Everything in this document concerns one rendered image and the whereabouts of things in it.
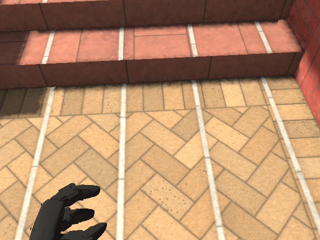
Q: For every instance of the robot left hand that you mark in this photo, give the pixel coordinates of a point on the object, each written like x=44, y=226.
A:
x=55, y=215

